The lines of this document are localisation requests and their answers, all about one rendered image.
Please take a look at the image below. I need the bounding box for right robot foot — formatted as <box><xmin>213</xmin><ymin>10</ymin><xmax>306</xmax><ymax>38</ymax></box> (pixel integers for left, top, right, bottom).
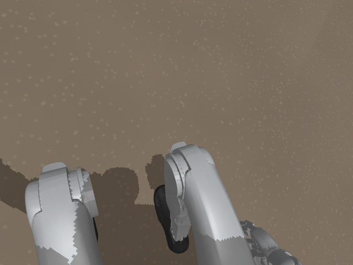
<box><xmin>154</xmin><ymin>184</ymin><xmax>189</xmax><ymax>254</ymax></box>

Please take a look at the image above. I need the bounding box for right robot arm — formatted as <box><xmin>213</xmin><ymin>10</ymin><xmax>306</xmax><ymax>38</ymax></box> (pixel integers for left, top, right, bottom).
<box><xmin>267</xmin><ymin>249</ymin><xmax>302</xmax><ymax>265</ymax></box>

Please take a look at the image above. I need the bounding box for right robot hand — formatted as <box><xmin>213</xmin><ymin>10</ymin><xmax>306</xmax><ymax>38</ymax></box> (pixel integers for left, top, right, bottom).
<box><xmin>239</xmin><ymin>220</ymin><xmax>281</xmax><ymax>265</ymax></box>

